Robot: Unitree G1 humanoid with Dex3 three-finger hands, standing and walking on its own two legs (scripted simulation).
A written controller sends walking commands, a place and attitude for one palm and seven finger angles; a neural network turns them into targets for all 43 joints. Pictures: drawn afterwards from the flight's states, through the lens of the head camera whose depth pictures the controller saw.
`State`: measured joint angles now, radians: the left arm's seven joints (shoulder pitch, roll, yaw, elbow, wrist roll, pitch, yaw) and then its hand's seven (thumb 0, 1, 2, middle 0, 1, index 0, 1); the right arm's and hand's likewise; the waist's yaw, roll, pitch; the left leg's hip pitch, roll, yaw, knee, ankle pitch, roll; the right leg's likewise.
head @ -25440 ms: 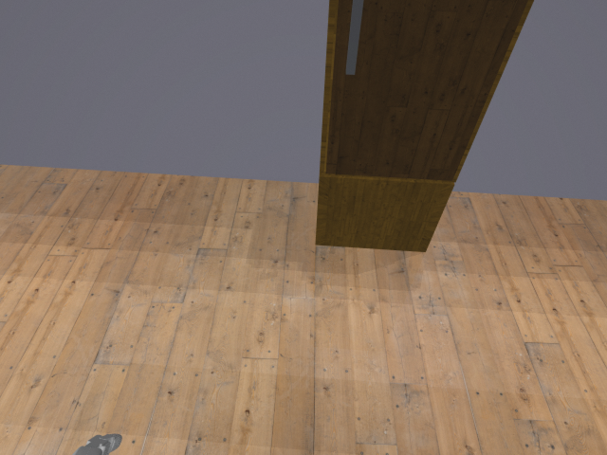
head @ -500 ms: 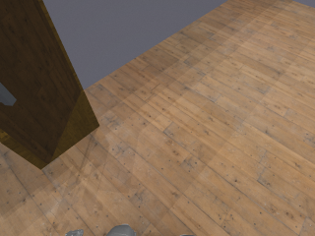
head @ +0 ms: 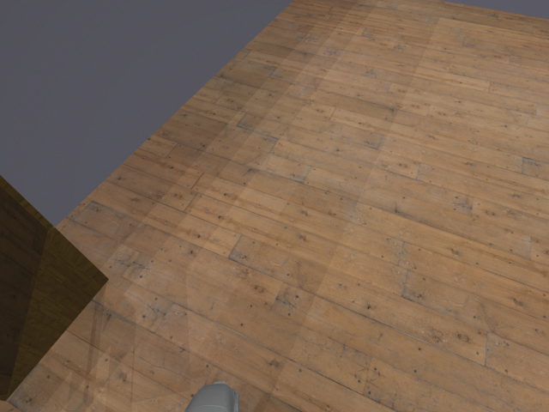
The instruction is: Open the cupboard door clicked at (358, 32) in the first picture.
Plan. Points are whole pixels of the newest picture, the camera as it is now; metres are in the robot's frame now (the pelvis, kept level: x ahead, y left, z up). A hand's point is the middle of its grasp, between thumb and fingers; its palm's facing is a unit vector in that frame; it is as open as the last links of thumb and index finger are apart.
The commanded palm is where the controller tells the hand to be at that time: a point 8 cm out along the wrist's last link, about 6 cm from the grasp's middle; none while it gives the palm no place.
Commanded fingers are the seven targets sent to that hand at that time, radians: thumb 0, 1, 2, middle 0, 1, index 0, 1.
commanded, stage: walk to a spot facing it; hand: left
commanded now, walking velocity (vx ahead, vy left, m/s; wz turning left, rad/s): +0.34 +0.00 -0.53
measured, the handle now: out of the picture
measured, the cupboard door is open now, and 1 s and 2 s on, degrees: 38 38 38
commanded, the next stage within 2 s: turn to face it in 1.20 s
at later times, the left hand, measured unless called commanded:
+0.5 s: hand (216, 270) +0.38 +0.15 -0.15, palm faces -0.32 -0.92 -0.21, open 7.4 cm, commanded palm none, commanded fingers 0.00 0.90 0.90 -0.20 -0.30 -0.20 -0.30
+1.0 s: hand (250, 221) +0.53 +0.09 -0.19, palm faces -0.39 -0.90 -0.19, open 7.3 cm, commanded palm none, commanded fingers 0.00 0.90 0.90 -0.20 -0.30 -0.20 -0.30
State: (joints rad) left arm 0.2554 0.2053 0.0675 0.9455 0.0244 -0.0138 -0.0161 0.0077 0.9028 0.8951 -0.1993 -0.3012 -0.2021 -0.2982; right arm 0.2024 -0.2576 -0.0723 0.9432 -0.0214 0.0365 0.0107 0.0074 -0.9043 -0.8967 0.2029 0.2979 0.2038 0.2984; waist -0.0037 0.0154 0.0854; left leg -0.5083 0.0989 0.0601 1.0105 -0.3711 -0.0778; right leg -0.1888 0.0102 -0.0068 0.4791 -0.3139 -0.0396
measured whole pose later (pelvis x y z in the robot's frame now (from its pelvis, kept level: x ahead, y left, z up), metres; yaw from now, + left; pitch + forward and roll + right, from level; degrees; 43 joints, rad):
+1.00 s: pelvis +0.45 -0.08 -0.01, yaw -26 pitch +1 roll +0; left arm 0.29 0.22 0.08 1.09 0.03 -0.01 -0.02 0.01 0.92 0.90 -0.20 -0.30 -0.20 -0.30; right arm 0.21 -0.15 -0.04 0.97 -0.04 -0.08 0.00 0.00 -0.90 -0.90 0.20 0.30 0.20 0.30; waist -0.01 -0.04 0.04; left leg -0.34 0.09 0.17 0.60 -0.27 0.01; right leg -0.36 -0.02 -0.02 1.13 -0.41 -0.03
